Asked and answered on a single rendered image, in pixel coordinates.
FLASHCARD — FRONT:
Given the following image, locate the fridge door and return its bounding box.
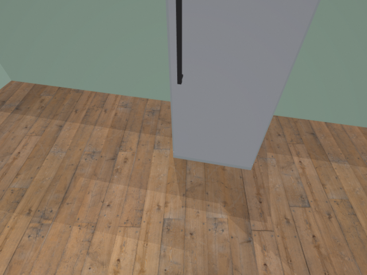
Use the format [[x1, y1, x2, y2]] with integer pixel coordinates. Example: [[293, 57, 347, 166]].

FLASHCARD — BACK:
[[168, 0, 318, 167]]

